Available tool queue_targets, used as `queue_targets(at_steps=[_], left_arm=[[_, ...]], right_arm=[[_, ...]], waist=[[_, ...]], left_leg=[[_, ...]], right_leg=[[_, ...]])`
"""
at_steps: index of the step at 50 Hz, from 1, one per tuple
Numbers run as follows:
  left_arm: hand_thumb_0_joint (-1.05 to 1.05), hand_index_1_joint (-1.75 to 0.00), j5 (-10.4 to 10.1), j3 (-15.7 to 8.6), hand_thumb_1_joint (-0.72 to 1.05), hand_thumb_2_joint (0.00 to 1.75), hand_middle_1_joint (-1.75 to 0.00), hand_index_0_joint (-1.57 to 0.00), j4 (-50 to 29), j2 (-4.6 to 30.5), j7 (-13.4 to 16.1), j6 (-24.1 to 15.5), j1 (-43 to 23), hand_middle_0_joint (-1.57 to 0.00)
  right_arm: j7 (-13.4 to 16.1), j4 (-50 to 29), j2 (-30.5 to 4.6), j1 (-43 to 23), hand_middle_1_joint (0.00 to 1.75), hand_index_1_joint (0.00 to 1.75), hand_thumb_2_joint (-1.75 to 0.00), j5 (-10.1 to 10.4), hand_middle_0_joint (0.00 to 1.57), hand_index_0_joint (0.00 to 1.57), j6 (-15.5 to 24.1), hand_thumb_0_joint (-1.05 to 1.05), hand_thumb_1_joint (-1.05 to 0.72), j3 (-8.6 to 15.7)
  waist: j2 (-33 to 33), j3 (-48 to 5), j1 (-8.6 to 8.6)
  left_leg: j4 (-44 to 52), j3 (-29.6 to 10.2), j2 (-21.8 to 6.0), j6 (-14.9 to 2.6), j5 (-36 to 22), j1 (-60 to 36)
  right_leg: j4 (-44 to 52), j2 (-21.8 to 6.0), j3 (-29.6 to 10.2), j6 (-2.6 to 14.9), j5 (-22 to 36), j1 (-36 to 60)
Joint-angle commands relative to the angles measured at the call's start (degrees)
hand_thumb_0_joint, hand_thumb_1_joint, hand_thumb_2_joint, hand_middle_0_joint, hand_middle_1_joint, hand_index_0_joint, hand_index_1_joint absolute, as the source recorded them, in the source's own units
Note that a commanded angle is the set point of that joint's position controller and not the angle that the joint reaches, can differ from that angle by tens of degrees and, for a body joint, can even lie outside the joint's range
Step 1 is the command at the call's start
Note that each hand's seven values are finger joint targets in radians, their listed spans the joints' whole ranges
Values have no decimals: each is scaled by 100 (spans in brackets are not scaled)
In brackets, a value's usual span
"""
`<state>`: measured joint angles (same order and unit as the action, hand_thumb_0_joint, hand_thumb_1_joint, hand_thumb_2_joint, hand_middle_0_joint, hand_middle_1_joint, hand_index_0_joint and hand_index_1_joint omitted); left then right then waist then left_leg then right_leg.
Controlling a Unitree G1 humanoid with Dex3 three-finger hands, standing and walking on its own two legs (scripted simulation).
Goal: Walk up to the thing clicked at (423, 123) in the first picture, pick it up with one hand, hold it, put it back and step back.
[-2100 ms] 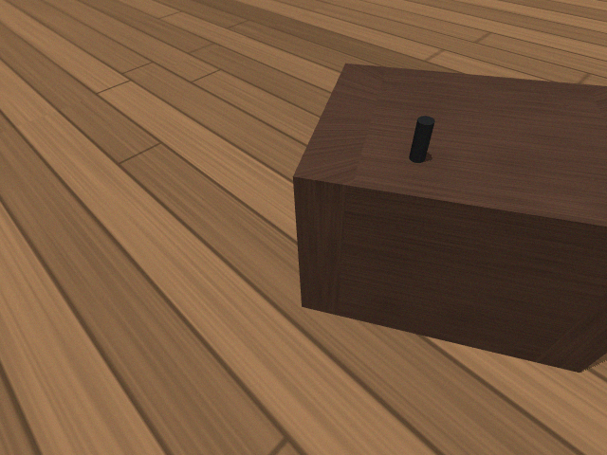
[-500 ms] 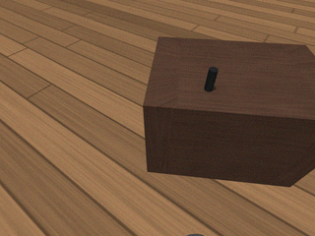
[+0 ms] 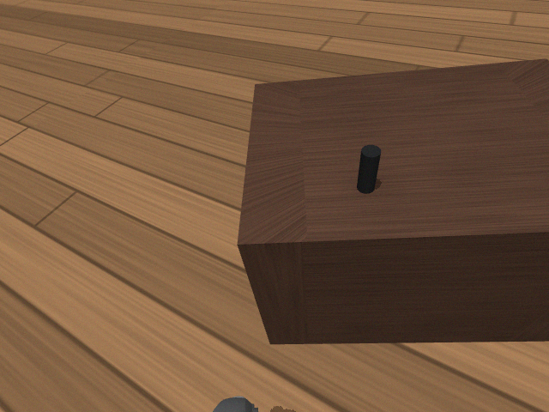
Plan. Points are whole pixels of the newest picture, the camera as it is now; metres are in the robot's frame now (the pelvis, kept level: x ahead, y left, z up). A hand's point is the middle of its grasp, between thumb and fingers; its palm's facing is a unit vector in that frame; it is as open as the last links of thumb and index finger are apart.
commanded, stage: walk up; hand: right
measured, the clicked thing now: (368, 170) +0.62 -0.17 -0.07
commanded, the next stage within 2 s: stand in 1.68 s
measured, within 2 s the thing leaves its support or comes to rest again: neither
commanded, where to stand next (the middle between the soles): +0.17 +0.06 m, yaw -3 degrees
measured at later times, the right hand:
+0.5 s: hand (413, 392) +0.19 -0.18 -0.15, palm faces +0.01 +0.93 -0.36, open 7.4 cm
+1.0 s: hand out of the picture +0.16 -0.20 -0.15, palm faces +0.06 +0.94 -0.35, open 7.4 cm
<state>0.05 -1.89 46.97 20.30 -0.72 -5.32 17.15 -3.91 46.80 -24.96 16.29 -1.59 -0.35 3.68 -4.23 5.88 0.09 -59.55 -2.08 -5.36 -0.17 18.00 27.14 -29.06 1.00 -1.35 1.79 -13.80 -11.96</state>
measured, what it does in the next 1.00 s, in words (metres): walks ahead: left foot, then right foot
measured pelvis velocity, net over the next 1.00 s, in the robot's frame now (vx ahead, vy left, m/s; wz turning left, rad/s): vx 0.11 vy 0.06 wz -0.09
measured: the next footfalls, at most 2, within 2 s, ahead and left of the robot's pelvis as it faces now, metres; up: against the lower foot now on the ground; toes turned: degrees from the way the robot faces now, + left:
left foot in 0.18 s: +0.18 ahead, +0.20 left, +0.00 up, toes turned +0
right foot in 0.52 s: +0.15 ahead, -0.05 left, +0.00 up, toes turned -5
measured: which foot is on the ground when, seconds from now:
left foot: up 0.00-0.16, down 0.18-1.00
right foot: down 0.00-0.20, up 0.22-0.50, down 0.52-1.00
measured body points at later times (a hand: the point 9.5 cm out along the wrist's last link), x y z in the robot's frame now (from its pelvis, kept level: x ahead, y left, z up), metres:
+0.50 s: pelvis +0.10 +0.08 -0.02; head +0.15 +0.08 +0.43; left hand +0.18 +0.40 -0.14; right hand +0.19 -0.23 -0.13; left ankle +0.14 +0.19 -0.74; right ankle +0.11 -0.05 -0.73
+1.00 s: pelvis +0.11 +0.06 +0.00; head +0.12 +0.06 +0.45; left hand +0.25 +0.34 -0.12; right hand +0.16 -0.25 -0.13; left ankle +0.14 +0.20 -0.74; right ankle +0.11 -0.05 -0.74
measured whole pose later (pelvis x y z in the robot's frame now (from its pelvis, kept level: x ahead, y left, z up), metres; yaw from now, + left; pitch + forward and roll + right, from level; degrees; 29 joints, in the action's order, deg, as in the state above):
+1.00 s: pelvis +0.11 +0.06 +0.00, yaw -5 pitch -2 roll +0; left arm 0.3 -0.1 60.4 19.1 -1.1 -0.1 3.4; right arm -0.8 62.2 -21.8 6.8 -0.3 1.3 -0.6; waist -0.2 3.8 -0.9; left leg -24.5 5.3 -3.4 1.3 11.1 10.8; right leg -26.2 -0.1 0.8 0.7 -13.2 -10.7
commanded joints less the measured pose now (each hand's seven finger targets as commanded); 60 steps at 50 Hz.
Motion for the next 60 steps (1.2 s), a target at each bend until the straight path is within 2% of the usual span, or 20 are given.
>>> queue_targets(at_steps=[1, 5, 7, 8, 9, 10, 12, 16, 20, 24, 26, 27, 28, 29, 32, 33, 39, 50, 55, 60], left_arm=[[0, -30, 47, -583, 90, 90, -30, -20, -441, 1857, 73, -147, 225, -20], [0, -30, 92, -485, 90, 90, -30, -20, -493, 1850, 95, -68, 164, -20], [0, -30, 66, -422, 90, 90, -30, -20, -537, 1815, 138, 3, 5, -20], [0, -30, 51, -348, 90, 90, -30, -20, -543, 1612, 164, 47, -23, -20], [0, -30, 15, -231, 90, 90, -30, -20, -537, 1272, 174, 73, 260, -20], [0, -30, -48, -116, 90, 90, -30, -20, -532, 920, 187, 112, 541, -20], [0, -30, -27, -211, 90, 90, -30, -20, -133, 1461, 303, 247, 848, -20], [0, -30, -47, -263, 90, 90, -30, -20, 121, 1480, 204, 268, 645, -20], [0, -30, -23, -230, 90, 90, -30, -20, 218, 1258, 184, 299, 371, -20], [0, -30, 48, -279, 90, 90, -30, -20, 360, 1182, 181, 338, 259, -20], [0, -30, 112, -375, 90, 90, -30, -20, 416, 1449, 191, 306, 208, -20], [0, -30, 150, -432, 90, 90, -30, -20, 327, 1742, 188, 281, -35, -20], [0, -30, 71, -389, 90, 90, -30, -20, 239, 1829, 157, 297, -411, -20], [0, -30, 76, -330, 90, 90, -30, -20, 166, 1813, 128, 321, -881, -20], [0, -30, 35, -198, 90, 90, -30, -20, 245, 1370, 100, 368, -1032, -20], [0, -30, 36, -202, 90, 90, -30, -20, 353, 1328, 89, 389, -887, -20], [0, -30, 2, -162, 90, 90, -30, -20, 651, 1322, 64, 358, -1200, -20], [0, -30, 0, -118, 90, 90, -30, -20, 1123, 1218, 24, 408, -1649, -20], [0, -30, -1, -137, 90, 90, -30, -20, 1291, 1168, 21, 392, -1660, -20], [0, -30, 6, -143, 90, 90, -30, -20, 1417, 1133, 23, 416, -1702, -20]], right_arm=[[-15, -441, -794, 12, 30, 30, -90, -42, 20, 20, 109, 0, -90, 351], [61, -430, -709, -236, 30, 30, -90, -11, 20, 20, 217, 0, -90, 356], [152, -315, -677, 90, 30, 30, -90, 3, 20, 20, 277, 0, -90, 366], [207, -158, -797, 409, 30, 30, -90, -18, 20, 20, 313, 0, -90, 409], [254, -92, -1110, 656, 30, 30, -90, -54, 20, 20, 354, 0, -90, 470], [282, -199, -1456, 572, 30, 30, -90, -102, 20, 20, 387, 0, -90, 523], [287, -338, -1601, -49, 30, 30, -90, 69, 20, 20, 346, 0, -90, 529], [365, -350, -1235, -284, 30, 30, -90, 86, 20, 20, 363, 0, -90, 322], [420, -295, -1184, -315, 30, 30, -90, 98, 20, 20, 351, 0, -90, 237], [459, -300, -1180, -517, 30, 30, -90, 192, 20, 20, 273, 0, -90, 181], [455, -301, -957, -670, 30, 30, -90, 262, 20, 20, 227, 0, -90, 90], [457, -297, -762, -641, 30, 30, -90, 311, 20, 20, 213, 0, -90, 43], [472, -193, -654, -726, 30, 30, -90, 324, 20, 20, 167, 0, -90, 17], [505, 11, -684, -548, 30, 30, -90, 277, 20, 20, 139, 0, -90, 58], [446, 310, -1041, -672, 30, 30, -90, 208, 20, 20, 266, 0, -90, 88], [430, 332, -1066, -848, 30, 30, -90, 198, 20, 20, 284, 0, -90, 59], [413, 742, -868, -1041, 30, 30, -90, 192, 20, 20, 342, 0, -90, -118], [406, 1298, -765, -1259, 30, 30, -90, 141, 20, 20, 333, 0, -90, -200], [418, 1411, -781, -1313, 30, 30, -90, 135, 20, 20, 350, 0, -90, -196], [428, 1508, -780, -1355, 30, 30, -90, 116, 20, 20, 335, 0, -90, -187]], waist=[[1178, -7, 78], [1363, -168, 130], [1101, -491, -143], [767, -676, -286], [-214, -856, -349], [-1250, -944, -241], [-825, -892, -56], [-796, -588, 16], [-727, -796, -25], [-438, -1043, 83], [113, -1091, 194], [842, -1059, 75], [1075, -855, 21], [1357, -668, -165], [853, -511, -151], [802, -527, 0], [551, -801, 3], [571, -700, -9], [523, -944, -8], [434, -749, -37]], left_leg=[[1056, 210, -192, 141, -186, 19], [1960, 376, -25, 99, -601, -959], [2627, 405, 111, -49, -1150, -1766], [2908, 429, 235, -141, -1217, -2154], [3499, -170, -241, -301, -1184, -2419], [3858, -1927, -1499, -654, -1445, -2583], [3981, -2441, -1964, -1459, -737, -2123], [3618, -718, -1040, -1004, -1772, -1640], [3183, -499, -1163, -1146, -3059, -1878], [2571, -240, -1019, -954, -3638, -1634], [2252, -183, -827, -581, -2641, -945], [1911, 82, -405, -291, -1703, -652], [1699, 386, 198, -140, -164, -1137], [1811, 255, 196, -167, 558, -1687], [3044, -201, -385, -370, -755, -1561], [3219, -425, -565, -486, -604, -1223], [3433, 13, -290, -207, -1091, -1548], [4161, 86, -281, -81, -777, -1822], [4189, 149, -328, -72, -1228, -2123], [4353, 105, -358, -56, -998, -2080]], right_leg=[[1278, -1176, -976, 1058, 121, -405], [600, -1157, -795, 945, 1013, -871], [-147, -1150, -759, 773, 1760, -971], [-761, -911, -615, 568, 1542, -1000], [-1697, -487, -257, 327, 795, -1155], [-2622, 221, -117, 6, -1196, -1757], [-3303, -59, -384, 59, -1981, -1557], [-2693, -227, -336, 33, -1475, -1315], [-1663, -284, 107, -80, -1255, -986], [-616, -88, 410, 36, -359, -222], [-138, -387, -67, 206, 1019, 501], [4, -1035, -1104, 499, 1504, 431], [251, -1604, -1678, 1018, 1310, -518], [212, -1723, -1735, 1121, 1211, -1144], [-149, -779, -566, 229, 752, -905], [-206, -615, -445, 173, 434, -551], [270, -833, -652, 227, 938, 16], [1192, -856, -642, 92, 466, 260], [1282, -856, -530, 37, 1033, 478], [1412, -828, -495, 19, 748, 345]])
